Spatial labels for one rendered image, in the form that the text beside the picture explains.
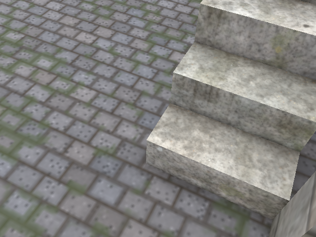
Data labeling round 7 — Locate stairs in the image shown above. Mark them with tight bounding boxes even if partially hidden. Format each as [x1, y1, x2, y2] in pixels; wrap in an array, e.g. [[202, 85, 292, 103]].
[[146, 0, 316, 220]]

